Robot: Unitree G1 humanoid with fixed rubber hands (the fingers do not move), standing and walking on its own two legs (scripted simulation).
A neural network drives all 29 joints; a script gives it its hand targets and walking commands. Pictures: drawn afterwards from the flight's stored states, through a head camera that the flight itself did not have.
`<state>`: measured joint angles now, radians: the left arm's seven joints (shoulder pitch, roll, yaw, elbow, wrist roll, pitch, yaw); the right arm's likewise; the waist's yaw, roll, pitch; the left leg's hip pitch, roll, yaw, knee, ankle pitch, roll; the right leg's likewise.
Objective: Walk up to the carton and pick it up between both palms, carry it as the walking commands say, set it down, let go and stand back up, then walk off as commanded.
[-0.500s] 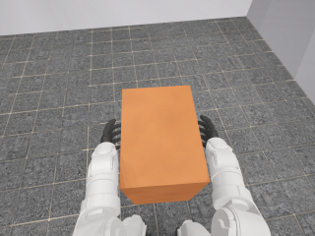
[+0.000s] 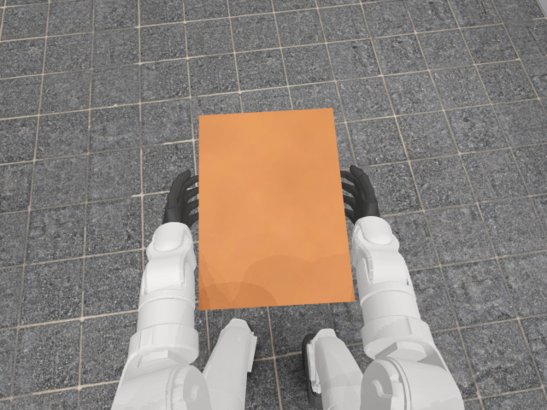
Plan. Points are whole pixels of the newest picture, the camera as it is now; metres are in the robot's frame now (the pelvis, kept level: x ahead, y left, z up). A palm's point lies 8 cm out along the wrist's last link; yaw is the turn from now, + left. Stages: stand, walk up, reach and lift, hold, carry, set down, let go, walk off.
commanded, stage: set down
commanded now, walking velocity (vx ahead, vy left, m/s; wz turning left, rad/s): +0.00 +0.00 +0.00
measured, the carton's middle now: (272, 224) +0.38 +0.04 -0.13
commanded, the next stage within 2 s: none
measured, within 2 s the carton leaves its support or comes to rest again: neither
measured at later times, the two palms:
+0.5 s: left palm (193, 217) +0.39 +0.18 -0.15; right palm (349, 214) +0.41 -0.10 -0.15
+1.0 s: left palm (204, 215) +0.42 +0.19 -0.23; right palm (339, 214) +0.44 -0.09 -0.23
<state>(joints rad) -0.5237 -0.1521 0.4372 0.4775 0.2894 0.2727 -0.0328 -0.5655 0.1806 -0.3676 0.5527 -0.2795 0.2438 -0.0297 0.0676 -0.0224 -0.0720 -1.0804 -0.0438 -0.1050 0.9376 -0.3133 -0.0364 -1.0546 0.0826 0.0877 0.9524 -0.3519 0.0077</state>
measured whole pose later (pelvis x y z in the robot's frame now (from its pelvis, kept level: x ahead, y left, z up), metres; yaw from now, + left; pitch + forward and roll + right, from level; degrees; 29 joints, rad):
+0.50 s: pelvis -0.02 +0.01 -0.08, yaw -1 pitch +37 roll -1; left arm -0.70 -0.12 0.45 0.56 0.25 0.27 0.03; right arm -0.75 0.11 -0.40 0.66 -0.22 0.22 -0.05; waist 0.06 -0.03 -0.16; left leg -1.51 -0.08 -0.10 1.29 -0.42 -0.03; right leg -1.48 0.11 0.10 1.29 -0.46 0.04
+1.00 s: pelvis -0.03 +0.01 -0.15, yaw -2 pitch +41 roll -2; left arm -0.92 -0.04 0.46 0.66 0.22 0.28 0.05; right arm -0.95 0.05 -0.42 0.74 -0.20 0.24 -0.09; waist 0.06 -0.03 -0.12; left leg -1.80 -0.10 -0.12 1.57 -0.48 -0.06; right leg -1.76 0.15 0.09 1.57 -0.52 0.05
